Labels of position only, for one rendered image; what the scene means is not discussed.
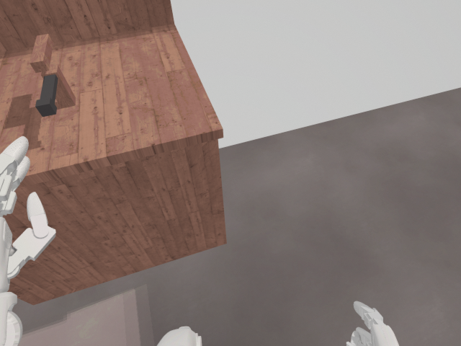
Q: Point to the tap lever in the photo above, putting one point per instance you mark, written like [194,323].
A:
[46,104]

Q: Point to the robot left thigh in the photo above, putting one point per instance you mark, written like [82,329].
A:
[181,337]

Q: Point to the counter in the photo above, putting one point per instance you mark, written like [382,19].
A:
[128,170]

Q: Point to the left robot hand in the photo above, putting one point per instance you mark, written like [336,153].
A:
[14,166]

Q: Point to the right robot hand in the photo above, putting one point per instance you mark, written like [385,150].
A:
[380,334]

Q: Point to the left robot forearm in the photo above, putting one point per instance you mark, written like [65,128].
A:
[10,323]

